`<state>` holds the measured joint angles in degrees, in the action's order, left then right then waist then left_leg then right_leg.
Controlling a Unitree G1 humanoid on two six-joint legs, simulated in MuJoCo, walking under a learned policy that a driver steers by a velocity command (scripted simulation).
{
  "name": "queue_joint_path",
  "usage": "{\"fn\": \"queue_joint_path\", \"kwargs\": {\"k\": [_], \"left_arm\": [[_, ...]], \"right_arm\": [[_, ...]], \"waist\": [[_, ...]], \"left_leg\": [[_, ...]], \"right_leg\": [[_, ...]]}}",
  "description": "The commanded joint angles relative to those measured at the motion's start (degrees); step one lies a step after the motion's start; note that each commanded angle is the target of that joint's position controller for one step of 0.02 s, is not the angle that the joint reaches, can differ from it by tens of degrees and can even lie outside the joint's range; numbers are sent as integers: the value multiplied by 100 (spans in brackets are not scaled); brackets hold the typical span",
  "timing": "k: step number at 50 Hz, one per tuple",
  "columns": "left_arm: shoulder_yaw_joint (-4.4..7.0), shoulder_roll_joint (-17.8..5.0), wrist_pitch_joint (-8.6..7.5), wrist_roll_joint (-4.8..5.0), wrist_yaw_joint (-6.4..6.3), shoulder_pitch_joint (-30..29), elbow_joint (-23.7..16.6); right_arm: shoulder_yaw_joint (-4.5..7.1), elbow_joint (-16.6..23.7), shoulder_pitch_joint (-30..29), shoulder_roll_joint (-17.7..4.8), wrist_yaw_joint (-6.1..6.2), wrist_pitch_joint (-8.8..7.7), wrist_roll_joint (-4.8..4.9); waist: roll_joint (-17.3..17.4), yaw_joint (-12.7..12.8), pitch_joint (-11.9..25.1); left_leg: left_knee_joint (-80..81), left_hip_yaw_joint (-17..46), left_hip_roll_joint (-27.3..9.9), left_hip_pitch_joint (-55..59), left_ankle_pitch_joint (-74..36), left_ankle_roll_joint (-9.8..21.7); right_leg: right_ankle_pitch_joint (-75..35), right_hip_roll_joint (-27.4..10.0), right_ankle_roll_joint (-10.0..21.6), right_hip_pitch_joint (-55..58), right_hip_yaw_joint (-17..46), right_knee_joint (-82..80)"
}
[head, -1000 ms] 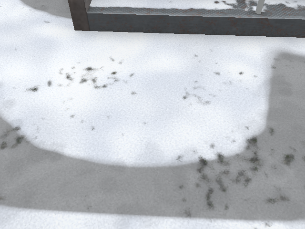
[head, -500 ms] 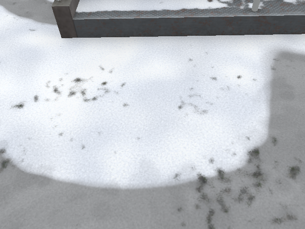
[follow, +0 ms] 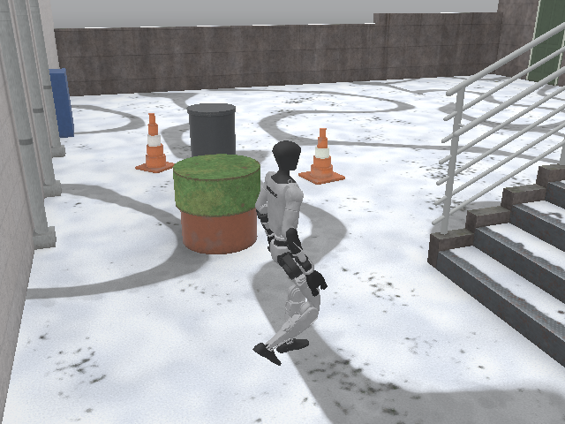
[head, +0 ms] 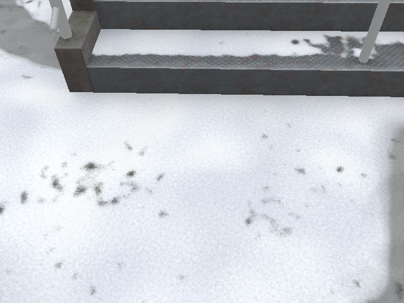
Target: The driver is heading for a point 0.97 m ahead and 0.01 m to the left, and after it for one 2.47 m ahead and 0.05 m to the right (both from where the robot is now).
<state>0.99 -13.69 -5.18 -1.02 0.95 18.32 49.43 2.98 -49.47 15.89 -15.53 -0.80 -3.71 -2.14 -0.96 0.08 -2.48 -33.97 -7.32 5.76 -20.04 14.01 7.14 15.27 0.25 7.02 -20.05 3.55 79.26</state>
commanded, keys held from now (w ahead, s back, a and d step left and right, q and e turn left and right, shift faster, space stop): w+shift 0.76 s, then shift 0.24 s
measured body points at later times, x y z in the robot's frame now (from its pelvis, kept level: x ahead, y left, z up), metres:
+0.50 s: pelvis +0.48 -0.05 +0.01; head +0.51 -0.04 +0.46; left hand +0.51 +0.23 -0.12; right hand +0.57 -0.31 -0.11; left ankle +0.40 +0.09 -0.61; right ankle +0.51 -0.11 -0.72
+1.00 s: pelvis +0.94 +0.00 +0.02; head +0.99 +0.01 +0.47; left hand +1.05 +0.26 -0.11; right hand +0.95 -0.27 -0.11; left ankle +0.97 +0.07 -0.72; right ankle +0.94 -0.13 -0.64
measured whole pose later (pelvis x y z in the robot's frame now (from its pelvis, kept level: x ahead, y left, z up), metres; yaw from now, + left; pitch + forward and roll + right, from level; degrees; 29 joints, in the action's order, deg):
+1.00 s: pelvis +0.94 +0.00 +0.02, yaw +1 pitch +0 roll +0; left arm 1.7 -15.3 -4.4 -2.2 0.3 9.2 50.2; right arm 1.6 -55.8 18.3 -15.0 -0.8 -6.2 -0.7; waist -1.1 -1.4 -6.0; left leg -22.1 -5.0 3.8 -13.4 8.9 5.4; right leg 19.2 -0.9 1.7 -30.8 2.2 64.4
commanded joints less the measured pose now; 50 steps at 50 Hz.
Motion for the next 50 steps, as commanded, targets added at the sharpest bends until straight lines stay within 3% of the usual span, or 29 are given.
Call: {"fn": "queue_joint_path", "kwargs": {"k": [1, 5, 7, 9, 13, 15, 16, 17, 18, 19, 20, 21, 22, 24, 26, 29, 31, 34, 37, 39, 40, 41, 42, 43, 44, 45, 46, 47, 50], "left_arm": [[-19, -222, 119, -141, 141, 146, -473], [-86, -323, 155, -135, 186, -1253, -1020], [-145, -238, 86, -87, 242, -1762, -1140], [-198, -142, 49, -18, 300, -2129, -1219], [-112, -442, 33, -68, 199, -2316, -1230], [35, -771, 40, -73, 83, -1314, -985], [152, -981, 53, -53, -7, -118, -590], [289, -1265, 77, -118, -115, 1029, -253], [477, -1846, 71, -338, -180, 1292, -207], [487, -1578, 85, -212, -45, 1254, -170], [458, -1306, 40, -144, -4, 649, -106], [395, -942, -15, -107, 28, 382, -56], [339, -709, -49, -133, 30, 234, 8], [201, -351, -101, -81, -12, 234, 203], [192, -388, -195, 39, -7, 354, 341], [213, -561, -289, 75, 59, 558, 392], [220, -656, -356, 148, 55, 676, 408], [254, -962, -380, 170, 17, 983, 555], [287, -1237, -253, 25, -83, 1147, 665], [335, -1396, -62, -115, -218, 938, 693], [284, -1176, -38, -107, -242, 881, 624], [57, -71, -65, 187, -118, 1737, 451], [163, -636, -134, 286, -178, 1762, 557], [167, -675, -155, 271, -219, 957, 324], [127, -643, -174, 162, -207, 431, 228], [114, -520, -133, 69, -169, 223, 201], [121, -502, -40, -97, -111, 201, 175], [101, -338, 61, -149, -66, 344, 205], [35, -116, 200, -189, -2, 251, 133]], "right_arm": [[5, -41, 414, -165, 11, -248, 62], [13, -181, 733, -349, -69, -413, 189], [1, -203, 899, -350, -87, -475, 271], [21, -310, 1202, -539, -51, -534, 341], [23, -497, 1486, -850, 52, -437, 198], [72, -572, 1432, -1115, 178, -276, 22], [107, -557, 1231, -1219, 235, -175, -45], [95, -475, 1005, -1104, 247, -147, -76], [-131, -204, 1650, -41, 83, -208, 160], [-95, -168, 1561, -340, 55, -331, 317], [-68, 81, 668, -511, 102, -359, 319], [-95, 181, 287, -502, 86, -380, 268], [-124, 207, 129, -389, 45, -337, 185], [-190, 256, 275, -137, -94, -140, 4], [-239, 436, -139, -28, -188, -20, -62], [-315, 917, -1233, -128, -232, -43, -53], [-388, 1052, -1670, -64, -303, -109, 25], [-396, 1130, -2028, -150, -291, -118, 108], [-269, 1059, -1762, -482, -167, -147, 25], [-90, 442, 190, -821, -10, -158, 3], [13, 147, 1194, -1069, 83, -169, -105], [189, 96, 1398, -1675, 129, -205, -331], [237, 74, 1386, -1478, 4, -167, -88], [196, 54, 766, -1224, -14, -210, 24], [89, -4, 445, -737, -39, -257, 68], [25, -79, 307, -506, -4, -279, 73], [-78, -214, 323, -212, 16, -275, 116], [-135, -306, 316, -141, 21, -294, 143], [-99, -463, 243, -418, -22, -409, 196]], "waist": [[122, 305, -266], [140, 153, -854], [-13, 5, -818], [76, -138, -764], [435, -174, -309], [837, 399, 428], [856, 950, 1000], [764, 1436, 1490], [-984, 768, 2268], [-1018, 827, 2815], [-571, 655, 1571], [8, 526, 957], [246, 305, 573], [29, -139, 214], [-28, -233, -258], [-37, -111, -727], [40, -20, -743], [-91, 93, -709], [-365, -114, -66], [-540, -1014, 940], [-513, -1344, 1422], [1344, -618, 2282], [1051, -757, 3183], [675, -480, 2142], [205, -412, 1224], [71, -229, 693], [72, -53, 431], [199, 124, 394], [345, 416, 418]], "left_leg": [[2675, 2660, -1699, 290, 1507, 664], [3359, 1540, -1231, 75, 138, 635], [3399, 1008, -953, 94, -1072, 437], [3672, 875, -1138, 455, -2197, 327], [2824, 597, -1395, 2603, -5542, 110], [1192, 599, -1627, 3078, -7167, 31], [-227, 529, -1643, 2861, -7085, 13], [-1957, 500, -1446, 1789, -5789, 29], [-4614, 539, -556, -739, -1049, -151], [-5409, 1303, -78, -1748, 1164, -42], [-5262, 1348, -558, -2299, 449, 57], [-4853, 1281, -771, -2217, 77, 65], [-4526, 1309, -941, -1996, 24, 51], [-4072, 1306, -1152, -1562, 62, -97], [-3678, 1102, -1346, -1917, -71, -240], [-2129, 651, -1431, -2077, -1181, -377], [-833, 328, -1250, -1256, -2173, -310], [23, 181, -1009, -883, -2786, -108], [291, -113, -378, -467, -1766, 81], [454, 23, -122, 1339, -1190, 254], [289, 615, -773, 2625, -1087, 395], [105, 3402, -2868, 4668, -2230, 1268], [770, 4923, -3070, 5004, -3056, 1582], [869, 3752, -2762, 4132, -3731, 1333], [1043, 2983, -2511, 3095, -4295, 1121], [1258, 2462, -2274, 2375, -4447, 909], [1544, 2097, -2070, 1674, -4820, 753], [1685, 1812, -2036, 1293, -5166, 680], [1847, 1115, -1778, 731, -5972, 618]], "right_leg": [[20, -662, -108, -1468, 273, -261], [-1199, -927, -349, -2181, -324, -1900], [-2233, -785, -332, -1585, -640, -3162], [-2968, -595, -202, -982, -875, -3980], [-2362, 0, 27, -889, -1205, -4817], [-1309, 377, 173, 118, -1105, -4805], [-907, 434, 277, 1226, -1026, -4915], [-264, -86, 432, 2650, -531, -4697], [1184, -1942, 1127, 4645, 2241, -4754], [1881, -2284, 1330, 4939, 4441, -5992], [1525, -1935, 1067, 4049, 3459, -6257], [895, -1790, 942, 3088, 2670, -6401], [549, -1540, 768, 2327, 2107, -6550], [523, -1216, 563, 1240, 1457, -6925], [298, -988, 497, 807, 961, -7338], [-1003, -685, 522, 472, 218, -7743], [-1842, -527, 377, 286, -186, -7982], [-3153, -827, 297, 1332, -353, -8228], [-6372, -1009, 102, 2768, -554, -6918], [-6992, -1021, -49, 2729, -656, -4380], [-5610, -796, -110, 1797, -636, -2662], [-188, 262, -373, -659, -678, 275], [1377, 647, -284, -1295, 189, 1170], [774, 156, -266, -1651, 294, 877], [542, -33, -291, -1702, 126, 343], [493, -200, -340, -1599, 147, -198], [479, -232, -431, -1223, 92, -584], [480, -255, -506, -872, 60, -969], [131, -170, -618, -501, -277, -2110]]}}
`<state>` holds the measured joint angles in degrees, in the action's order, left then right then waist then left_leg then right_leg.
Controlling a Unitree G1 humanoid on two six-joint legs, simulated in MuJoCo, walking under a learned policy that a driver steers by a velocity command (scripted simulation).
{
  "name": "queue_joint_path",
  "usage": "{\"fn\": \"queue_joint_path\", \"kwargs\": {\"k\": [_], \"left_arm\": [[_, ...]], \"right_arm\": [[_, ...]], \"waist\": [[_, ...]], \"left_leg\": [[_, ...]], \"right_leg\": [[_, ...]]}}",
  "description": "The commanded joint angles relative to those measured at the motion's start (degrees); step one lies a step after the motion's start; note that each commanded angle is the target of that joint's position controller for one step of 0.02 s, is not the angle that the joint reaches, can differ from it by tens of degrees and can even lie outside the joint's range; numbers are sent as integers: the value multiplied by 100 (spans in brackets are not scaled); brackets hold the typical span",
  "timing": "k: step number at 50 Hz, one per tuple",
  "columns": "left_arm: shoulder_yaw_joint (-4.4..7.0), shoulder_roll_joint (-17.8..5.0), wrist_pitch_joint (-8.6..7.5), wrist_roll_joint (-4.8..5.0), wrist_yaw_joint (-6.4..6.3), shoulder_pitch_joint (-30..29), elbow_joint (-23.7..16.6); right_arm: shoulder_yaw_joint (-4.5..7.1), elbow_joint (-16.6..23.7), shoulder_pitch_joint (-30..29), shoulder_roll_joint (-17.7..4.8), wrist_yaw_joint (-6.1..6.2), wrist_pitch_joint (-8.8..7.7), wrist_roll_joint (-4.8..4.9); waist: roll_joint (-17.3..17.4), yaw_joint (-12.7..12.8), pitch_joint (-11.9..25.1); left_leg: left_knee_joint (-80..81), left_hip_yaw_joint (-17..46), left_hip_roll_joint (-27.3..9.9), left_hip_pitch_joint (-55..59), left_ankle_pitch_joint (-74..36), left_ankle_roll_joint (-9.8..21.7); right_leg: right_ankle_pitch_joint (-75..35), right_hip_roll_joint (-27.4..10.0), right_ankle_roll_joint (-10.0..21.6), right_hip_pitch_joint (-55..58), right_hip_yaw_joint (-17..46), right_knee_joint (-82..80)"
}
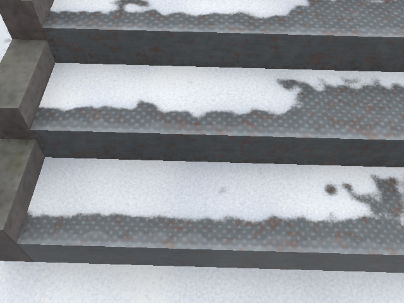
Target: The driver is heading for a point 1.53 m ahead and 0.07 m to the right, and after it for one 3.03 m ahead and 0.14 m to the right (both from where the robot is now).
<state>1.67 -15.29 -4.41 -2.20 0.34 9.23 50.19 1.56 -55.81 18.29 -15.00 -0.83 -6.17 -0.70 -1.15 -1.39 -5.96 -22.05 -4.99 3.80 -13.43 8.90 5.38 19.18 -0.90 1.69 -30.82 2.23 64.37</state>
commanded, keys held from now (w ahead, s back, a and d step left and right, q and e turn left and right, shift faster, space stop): shift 1.00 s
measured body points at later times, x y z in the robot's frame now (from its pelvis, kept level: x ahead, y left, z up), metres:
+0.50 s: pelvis +0.17 -0.02 -0.01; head +0.18 -0.02 +0.44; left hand +0.20 +0.21 -0.16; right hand +0.20 -0.26 -0.17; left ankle +0.15 +0.09 -0.74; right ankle +0.27 -0.10 -0.74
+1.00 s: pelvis +0.20 +0.01 +0.00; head +0.19 +0.01 +0.45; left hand +0.17 +0.22 -0.17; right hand +0.15 -0.19 -0.16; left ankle +0.15 +0.10 -0.74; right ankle +0.27 -0.10 -0.74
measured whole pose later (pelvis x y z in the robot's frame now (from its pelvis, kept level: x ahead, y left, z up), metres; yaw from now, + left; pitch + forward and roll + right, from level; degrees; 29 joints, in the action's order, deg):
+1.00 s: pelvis +0.20 +0.01 +0.00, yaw +0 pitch -2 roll +0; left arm 0.8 -7.5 -0.6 -0.7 -1.9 17.7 66.9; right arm -1.4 -63.3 23.8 -5.1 3.0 -2.1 -0.5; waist -0.4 1.1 -0.7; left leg -23.3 -0.8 2.1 -4.6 17.3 2.4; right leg 5.4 1.1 1.0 -14.8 -0.7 21.6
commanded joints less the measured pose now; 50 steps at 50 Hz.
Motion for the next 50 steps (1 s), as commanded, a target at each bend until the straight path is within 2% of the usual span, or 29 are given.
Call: {"fn": "queue_joint_path", "kwargs": {"k": [1, 3, 5, 7, 9, 10, 11, 12, 13, 14, 15, 16, 17, 19, 21, 23, 24, 25, 26, 27, 29, 31, 35, 50], "left_arm": [[-68, 84, 117, -37, 61, 949, -21], [-116, 91, 83, 43, 58, 522, -45], [-117, -7, 63, 56, 17, 273, -18], [-94, -146, 9, 31, -37, 204, 36], [-50, -258, -86, -44, -81, 540, 254], [-2, -361, -188, -70, -119, 979, 467], [58, -619, -264, -76, -179, 1473, 639], [72, -765, -224, -66, -162, 1585, 650], [-11, -413, -140, 126, -144, 1515, 626], [-51, -267, -84, 204, -160, 1134, 537], [-103, -110, -17, 184, -203, 713, 478], [-153, -1, 39, 134, -257, 482, 456], [-147, -52, 70, 96, -282, 370, 469], [-103, -160, 133, 43, -283, 446, 561], [-61, -225, 186, 77, -275, 515, 629], [-20, -268, 267, 155, -268, 359, 629], [-2, -240, 301, 167, -256, 453, 661], [3, -163, 344, 201, -238, 581, 686], [15, -89, 431, 216, -206, 630, 738], [2, -6, 468, 181, -186, 628, 796], [-24, 183, 455, 123, -169, 897, 959], [-9, 103, 411, 91, -164, 1021, 1084], [-18, 153, 376, 138, -182, 929, 1212], [-37, 407, 356, 152, -247, 1184, 1660]], "right_arm": [[42, 178, -184, -507, -32, -157, 53], [22, 136, -182, -448, -58, -149, 67], [12, 53, -23, -452, -42, -145, 94], [30, -34, 25, -485, 13, -110, 97], [44, -103, 2, -505, 97, -33, 119], [57, -185, 211, -542, 154, 9, 109], [75, -222, 566, -529, 201, 42, 91], [-70, -351, 1494, 159, 225, 114, 213], [-38, -567, 1637, 80, 248, 309, 215], [16, -532, 1264, -132, 263, 413, 65], [43, -483, 854, -124, 257, 488, -60], [49, -458, 615, -98, 254, 554, -91], [29, -445, 517, -21, 234, 640, -96], [-4, -544, 535, 109, 282, 767, -54], [-21, -640, 540, 156, 331, 835, -13], [-57, -749, 610, 231, 349, 847, -33], [-58, -719, 483, 123, 347, 830, -80], [-44, -630, 337, -70, 342, 791, -135], [-86, -636, 221, 12, 311, 747, -95], [-152, -642, 167, 201, 300, 664, -60], [-152, -657, 91, 181, 324, 514, 16], [-143, -636, 159, 177, 332, 436, 27], [-166, -690, 545, 345, 348, 456, -6], [-243, -715, 1119, 628, 405, 376, 19]], "waist": [[455, 616, 720], [696, 437, 785], [690, 295, 881], [651, 289, 778], [532, 431, 682], [310, 494, 744], [-123, 522, 985], [-1225, 130, 1731], [-852, 177, 2111], [-432, 94, 1703], [-248, -9, 1311], [-258, -105, 1036], [-449, -170, 947], [-479, -168, 1045], [-441, -129, 1177], [-419, -217, 1061], [-297, -138, 826], [-101, -14, 570], [202, 125, 138], [276, 183, 3], [530, 365, 134], [416, 374, 206], [141, 251, 24], [180, 256, 17]], "left_leg": [[691, 540, -1329, -139, -5364, 645], [733, 192, -992, -176, -4756, 436], [645, 263, -1070, 84, -4247, 299], [438, 418, -1221, 339, -3954, 212], [-223, 466, -1221, 563, -3857, 112], [-916, 423, -987, 537, -3354, 40], [-1829, 212, -633, 173, -1743, -126], [-3269, 194, -74, -323, 2001, -273], [-3825, 677, -13, -458, 2897, -320], [-3898, 843, -135, -478, 2783, -379], [-3703, 869, -248, -439, 2524, -436], [-3348, 884, -342, -231, 2332, -492], [-2939, 815, -373, 89, 2151, -551], [-2261, 622, -282, 282, 2141, -604], [-1672, 533, -277, 434, 1791, -589], [-709, 421, -295, 830, 888, -502], [-249, 603, -422, 891, 612, -418], [101, 1047, -779, 657, 964, -306], [313, 1243, -907, -361, 1981, -193], [564, 1301, -951, -860, 2175, -211], [752, 1276, -948, -990, 1811, -298], [736, 1238, -944, -848, 1511, -292], [606, 1146, -902, -584, 1260, -241], [595, 1050, -913, -211, 566, -243]], "right_leg": [[-675, -45, -61, 782, -300, -1349], [-1831, 117, -20, 1211, -595, -2357], [-2454, 152, 25, 1442, -553, -2761], [-2437, 99, 97, 1494, -440, -3036], [-2331, 179, 215, 1799, -464, -3587], [-2814, 140, 249, 2278, -396, -3985], [-5653, -596, 346, 2968, 184, -3785], [-8765, -2041, 1349, 3777, 1415, -3493], [-8410, -2254, 1830, 3634, 1817, -3692], [-7076, -2044, 1784, 3010, 1673, -4048], [-5798, -1777, 1583, 2418, 1472, -4337], [-5069, -1555, 1367, 1886, 1191, -4533], [-4571, -1335, 1195, 1485, 915, -4659], [-3556, -1122, 1029, 1457, 781, -4704], [-2399, -1087, 911, 1488, 878, -4774], [-665, -915, 622, 1113, 860, -4907], [321, -803, 361, 834, 869, -5049], [972, -624, 91, 673, 806, -5123], [823, -360, -22, 1049, 531, -5093], [233, -344, -16, 1612, 484, -4856], [-606, -325, 27, 2235, 394, -4540], [-834, -374, 67, 2317, 409, -4503], [-722, -398, 78, 2008, 479, -4649], [-1348, -406, 31, 2246, 437, -4516]]}}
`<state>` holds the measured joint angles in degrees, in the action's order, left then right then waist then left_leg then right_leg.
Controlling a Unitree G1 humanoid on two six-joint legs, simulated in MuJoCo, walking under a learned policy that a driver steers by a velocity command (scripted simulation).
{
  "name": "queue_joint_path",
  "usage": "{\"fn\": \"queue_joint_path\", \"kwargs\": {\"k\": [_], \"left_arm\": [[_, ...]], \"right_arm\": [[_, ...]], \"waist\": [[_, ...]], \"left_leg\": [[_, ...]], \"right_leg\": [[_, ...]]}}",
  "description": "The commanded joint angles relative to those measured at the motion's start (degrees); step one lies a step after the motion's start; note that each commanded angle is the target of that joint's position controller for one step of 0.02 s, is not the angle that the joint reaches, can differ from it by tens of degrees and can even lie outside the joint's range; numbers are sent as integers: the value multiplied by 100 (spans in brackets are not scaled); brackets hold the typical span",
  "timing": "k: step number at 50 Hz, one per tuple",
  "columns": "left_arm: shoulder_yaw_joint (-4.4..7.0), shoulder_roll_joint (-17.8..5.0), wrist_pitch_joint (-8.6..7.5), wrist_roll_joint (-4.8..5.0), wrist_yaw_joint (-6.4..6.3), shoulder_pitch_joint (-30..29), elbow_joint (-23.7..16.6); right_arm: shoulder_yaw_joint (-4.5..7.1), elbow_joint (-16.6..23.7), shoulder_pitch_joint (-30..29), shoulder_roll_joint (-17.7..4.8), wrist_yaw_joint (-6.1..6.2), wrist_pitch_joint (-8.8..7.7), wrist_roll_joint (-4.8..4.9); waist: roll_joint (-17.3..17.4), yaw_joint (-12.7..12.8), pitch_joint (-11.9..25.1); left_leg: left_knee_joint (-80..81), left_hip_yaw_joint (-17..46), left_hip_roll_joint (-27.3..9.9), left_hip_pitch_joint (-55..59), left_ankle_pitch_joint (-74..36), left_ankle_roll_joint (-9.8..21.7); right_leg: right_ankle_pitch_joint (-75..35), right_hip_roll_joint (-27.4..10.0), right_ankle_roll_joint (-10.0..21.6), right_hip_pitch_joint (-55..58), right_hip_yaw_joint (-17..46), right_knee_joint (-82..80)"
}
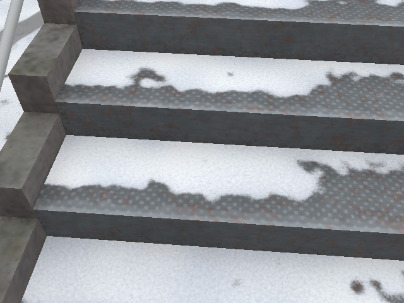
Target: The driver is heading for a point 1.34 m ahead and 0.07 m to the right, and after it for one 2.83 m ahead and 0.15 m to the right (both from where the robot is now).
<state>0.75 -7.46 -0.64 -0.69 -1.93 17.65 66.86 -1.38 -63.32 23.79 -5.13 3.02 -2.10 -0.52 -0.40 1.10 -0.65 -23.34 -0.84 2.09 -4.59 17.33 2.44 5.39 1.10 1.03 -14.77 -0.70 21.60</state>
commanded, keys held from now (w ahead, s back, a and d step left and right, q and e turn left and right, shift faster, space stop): shift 1.00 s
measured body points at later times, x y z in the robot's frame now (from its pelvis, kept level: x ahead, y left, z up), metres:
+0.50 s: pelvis +0.02 +0.02 +0.00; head +0.03 +0.03 +0.45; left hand -0.01 +0.23 -0.17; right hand -0.04 -0.17 -0.16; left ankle -0.05 +0.09 -0.74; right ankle +0.07 -0.11 -0.74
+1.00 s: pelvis +0.03 +0.04 +0.00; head +0.04 +0.05 +0.45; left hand -0.01 +0.24 -0.17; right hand -0.04 -0.16 -0.16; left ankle -0.05 +0.09 -0.74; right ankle +0.07 -0.11 -0.74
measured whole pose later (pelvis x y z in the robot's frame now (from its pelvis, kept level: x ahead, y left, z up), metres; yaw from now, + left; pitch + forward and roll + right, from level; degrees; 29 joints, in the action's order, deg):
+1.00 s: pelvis +0.03 +0.04 +0.00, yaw +1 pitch -2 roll -1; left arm -0.2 -6.2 0.7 0.0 -3.3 18.5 67.9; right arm -0.7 -63.8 26.6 -4.8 3.4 -1.8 -0.9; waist -0.2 -0.2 -1.6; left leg -21.8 -1.4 4.5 -0.7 19.5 5.3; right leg 10.4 -1.5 -2.2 -13.1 0.1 25.1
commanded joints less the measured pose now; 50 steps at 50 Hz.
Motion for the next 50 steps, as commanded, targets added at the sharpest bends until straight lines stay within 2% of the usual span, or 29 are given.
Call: {"fn": "queue_joint_path", "kwargs": {"k": [1, 14, 15, 22, 23, 28, 32, 35, 50], "left_arm": [[54, -364, -18, 1, -23, 346, 11], [41, -245, 8, 9, -60, 357, 167], [37, -249, 10, 48, -53, 374, 175], [15, -219, 34, 41, -86, 376, 199], [37, -281, 28, 63, -109, 369, 193], [9, -174, 55, 70, -125, 436, 212], [-9, -174, 80, 66, -131, 460, 207], [-18, -202, 108, 69, -128, 438, 165], [-68, -161, 129, 64, -142, 601, 109]], "right_arm": [[49, 36, 591, -346, 22, -34, 1], [37, 46, 778, -266, 53, -61, 6], [43, 39, 779, -265, 31, -57, -25], [61, -14, 865, -252, 54, -55, -2], [102, -14, 845, -387, 61, -43, -14], [100, -56, 896, -330, 67, -32, -1], [90, -70, 909, -296, 65, -19, -23], [122, -64, 906, -374, 51, -5, -35], [117, -91, 1031, -352, 49, 30, -37]], "waist": [[112, 7, -518], [154, -1, -529], [213, 2, -545], [162, -27, -567], [170, -60, -572], [199, -70, -569], [200, -73, -626], [195, -88, -577], [185, -116, -651]], "left_leg": [[719, 631, -744, -1071, -335, 51], [655, 596, -785, -769, -1148, 57], [643, 568, -774, -752, -1226, 40], [611, 583, -788, -644, -1518, 58], [641, 595, -786, -612, -1610, 51], [650, 580, -806, -555, -1906, 34], [668, 582, -823, -566, -2041, 16], [622, 564, -830, -514, -2214, 14], [608, 533, -819, -488, -2310, 7]], "right_leg": [[-7, -607, 93, 644, 726, -228], [-362, -615, 39, 678, 657, -106], [-380, -622, 45, 684, 646, -108], [-416, -621, 26, 652, 584, -14], [-412, -608, 12, 606, 549, 17], [-343, -599, -40, 618, 481, 116], [-291, -598, -70, 582, 455, 145], [-318, -615, -73, 553, 423, 192], [-256, -644, -92, 486, 354, 275]]}}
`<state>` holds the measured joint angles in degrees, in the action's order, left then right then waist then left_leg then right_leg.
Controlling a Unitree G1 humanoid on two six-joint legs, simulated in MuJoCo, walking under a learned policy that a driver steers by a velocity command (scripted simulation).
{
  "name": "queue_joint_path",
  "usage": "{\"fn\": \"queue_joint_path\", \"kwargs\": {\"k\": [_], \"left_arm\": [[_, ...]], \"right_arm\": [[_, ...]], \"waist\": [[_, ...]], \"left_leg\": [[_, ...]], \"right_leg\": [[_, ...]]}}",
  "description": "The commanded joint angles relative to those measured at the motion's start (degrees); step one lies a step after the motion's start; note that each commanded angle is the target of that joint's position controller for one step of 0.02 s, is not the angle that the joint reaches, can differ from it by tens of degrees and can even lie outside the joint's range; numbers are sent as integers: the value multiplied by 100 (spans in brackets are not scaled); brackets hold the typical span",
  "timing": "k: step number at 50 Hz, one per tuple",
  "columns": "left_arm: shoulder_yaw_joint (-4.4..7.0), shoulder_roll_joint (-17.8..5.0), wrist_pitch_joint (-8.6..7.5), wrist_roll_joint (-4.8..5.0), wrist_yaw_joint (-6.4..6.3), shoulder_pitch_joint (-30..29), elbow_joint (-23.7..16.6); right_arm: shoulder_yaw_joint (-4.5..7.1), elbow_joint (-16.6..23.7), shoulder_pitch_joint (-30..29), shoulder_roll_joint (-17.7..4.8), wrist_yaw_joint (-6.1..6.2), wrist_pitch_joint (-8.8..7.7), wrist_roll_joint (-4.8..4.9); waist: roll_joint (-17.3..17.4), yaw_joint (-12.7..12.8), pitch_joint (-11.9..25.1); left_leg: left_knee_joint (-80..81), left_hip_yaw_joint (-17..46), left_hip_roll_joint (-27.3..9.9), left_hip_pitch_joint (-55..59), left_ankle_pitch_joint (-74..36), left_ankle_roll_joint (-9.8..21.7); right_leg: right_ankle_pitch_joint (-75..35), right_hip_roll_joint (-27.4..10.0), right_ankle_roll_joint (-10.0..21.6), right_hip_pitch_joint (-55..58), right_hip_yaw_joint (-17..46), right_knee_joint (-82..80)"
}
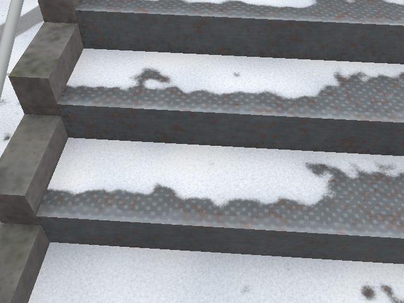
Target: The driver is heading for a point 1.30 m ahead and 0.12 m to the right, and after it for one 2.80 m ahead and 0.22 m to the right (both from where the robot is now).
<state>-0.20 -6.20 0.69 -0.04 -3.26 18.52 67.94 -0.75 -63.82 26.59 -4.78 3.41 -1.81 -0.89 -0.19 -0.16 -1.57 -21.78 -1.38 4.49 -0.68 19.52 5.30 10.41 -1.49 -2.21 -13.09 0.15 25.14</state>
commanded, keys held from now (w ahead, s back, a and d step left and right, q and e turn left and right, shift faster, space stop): shift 0.54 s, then w+shift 0.46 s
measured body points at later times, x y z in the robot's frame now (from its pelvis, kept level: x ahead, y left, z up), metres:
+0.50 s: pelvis +0.00 +0.00 +0.00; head +0.01 +0.00 +0.45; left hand -0.04 +0.19 -0.17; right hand -0.07 -0.20 -0.15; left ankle -0.08 +0.06 -0.74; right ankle +0.03 -0.15 -0.74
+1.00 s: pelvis +0.18 -0.08 -0.03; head +0.21 -0.10 +0.42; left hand +0.35 +0.15 -0.12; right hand +0.10 -0.31 -0.18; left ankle -0.05 +0.06 -0.67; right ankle +0.15 -0.17 -0.74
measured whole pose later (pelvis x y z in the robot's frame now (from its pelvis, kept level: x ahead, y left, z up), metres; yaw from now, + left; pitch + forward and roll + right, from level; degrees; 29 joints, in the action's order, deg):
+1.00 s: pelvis +0.18 -0.08 -0.03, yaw +0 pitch +4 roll +1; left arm 1.8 -8.7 -6.2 -1.2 0.2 4.8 47.4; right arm 1.8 -62.2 29.1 -10.5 1.6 -5.2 -2.4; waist 2.1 1.7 2.2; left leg -52.9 1.7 0.4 -5.9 16.4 5.2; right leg 21.5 -0.8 4.1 -20.8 -3.9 40.4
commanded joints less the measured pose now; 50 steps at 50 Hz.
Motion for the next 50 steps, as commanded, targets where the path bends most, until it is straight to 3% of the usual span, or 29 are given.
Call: {"fn": "queue_joint_path", "kwargs": {"k": [1, 27, 28, 29, 30, 31, 32, 33, 35, 36, 37, 38, 41, 42, 43, 44, 45, 46, 47, 48, 49, 50], "left_arm": [[25, -285, -5, -1, -10, 525, -2], [-5, -263, -40, -6, 1, 705, -145], [-14, -195, -23, -22, -4, 764, -99], [13, -281, -10, -49, 12, 533, -235], [75, -398, 3, -100, 57, 205, -428], [88, -425, -9, -188, 141, -375, -769], [91, -382, -58, -233, 199, -994, -1159], [165, -557, -144, -208, 278, -1217, -1288], [270, -543, -352, -200, 390, -958, -1275], [324, -560, -389, -173, 448, -791, -1229], [336, -519, -409, -139, 486, -860, -1328], [322, -366, -381, -153, 472, -783, -1356], [282, -345, -319, -193, 502, -1334, -1757], [295, -357, -308, -221, 480, -1515, -1885], [281, -390, -324, -253, 462, -1775, -2061], [261, -385, -359, -222, 444, -1929, -2216], [220, -362, -405, -144, 406, -1904, -2314], [225, -527, -499, -126, 348, -1558, -2327], [302, -809, -640, -113, 310, -600, -2253], [447, -1023, -695, -38, 253, 770, -1860], [604, -1331, -676, -1, 224, 1796, -1294], [535, -1512, -649, -194, 330, 1606, -966]], "right_arm": [[53, -40, 756, -387, 9, 1, 1], [15, -22, 751, -373, -10, 22, 13], [11, -30, 846, -356, -9, 13, 3], [90, -20, 876, -550, -16, 42, 0], [222, -5, 1012, -889, -31, 79, 25], [317, -22, 1211, -1093, -62, 89, 59], [315, -15, 1164, -998, -80, 55, 64], [309, 31, 1037, -997, -104, -16, 18], [342, 21, 1144, -1046, -143, -182, -49], [325, 29, 1151, -957, -138, -265, -77], [326, 83, 1026, -992, -140, -343, -84], [302, 80, 952, -886, -112, -387, -111], [269, 223, 768, -861, -69, -517, -115], [264, 217, 864, -928, -84, -524, -149], [294, 199, 1029, -1067, -60, -545, -151], [306, 214, 1004, -1126, -53, -555, -183], [301, 314, 673, -1214, -67, -541, -236], [275, 380, 222, -1122, -155, -474, -423], [343, 546, -71, -1347, -133, -413, -494], [483, 639, -443, -1754, -174, -362, -230], [511, 868, -1503, -1708, -199, -437, 88], [269, 1420, -1711, -755, -185, -675, -45]], "waist": [[159, 10, -563], [112, 9, -572], [110, -34, -410], [308, -135, -542], [719, -309, -762], [1040, -531, -1320], [1042, -613, -1917], [638, -514, -2094], [282, -366, -1547], [245, -250, -1201], [353, -153, -1117], [629, -43, -927], [517, 51, -1023], [640, 28, -967], [555, -45, -926], [538, -21, -855], [668, 153, -765], [370, 551, -341], [295, 1034, 470], [297, 1679, 1089], [-265, 2094, 985], [-1071, 1073, 112]], "left_leg": [[452, 585, -1056, -879, -2513, -275], [416, 519, -1026, -848, -2275, -251], [627, 556, -968, -814, -1277, -169], [853, 775, -933, -884, 333, 38], [1229, 1365, -1186, -855, 2428, 430], [1850, 2193, -1810, -925, 3782, 849], [2147, 2797, -2304, -1006, 3795, 1176], [2223, 2864, -2375, -414, 3091, 1238], [2012, 2532, -2255, 656, 1709, 1230], [1910, 2212, -2114, 855, 1206, 1173], [1884, 2003, -2049, 751, 851, 1108], [1766, 1707, -1886, 626, 584, 1081], [1798, 1328, -1879, 536, -146, 1029], [1614, 1381, -1974, 890, -1057, 1087], [1389, 1348, -2106, 1329, -1700, 1093], [1173, 1119, -2087, 1484, -2605, 1001], [747, 696, -1936, 1367, -4348, 841], [-639, 117, -1451, 1194, -7152, 526], [-2090, 415, -1508, 686, -8403, 420], [-3727, 401, -1358, 92, -7924, 303], [-5872, 305, -437, -1530, -4478, 315], [-7482, 901, 19, -4391, 28, 391]], "right_leg": [[-761, -389, 232, 318, 269, -78], [-854, -435, 279, 330, 288, -114], [-267, -332, 280, 389, 228, -138], [645, -54, 335, 116, -13, 269], [1718, 315, 394, -575, -417, 1051], [2008, 305, 412, -1576, -621, 1941], [1740, -66, 392, -2523, -484, 2856], [1518, -251, 399, -3492, -334, 3070], [1103, -301, 458, -4069, -242, 3771], [975, -225, 522, -4009, -278, 3980], [824, -275, 548, -3908, -227, 3944], [948, -183, 604, -3724, -351, 4447], [1015, -364, 629, -4026, -304, 4289], [1267, -355, 706, -4387, -406, 4678], [1446, -439, 721, -4882, -350, 4703], [1629, -461, 764, -4961, -381, 4513], [2016, -360, 864, -4707, -393, 4459], [2586, -10, 1108, -3602, -487, 3786], [1905, 126, 1115, -1724, -136, 2122], [71, 116, 926, 477, 50, 65], [-1460, -81, 773, 2102, -204, -1211], [-4483, -755, 469, 2958, 684, -46]]}}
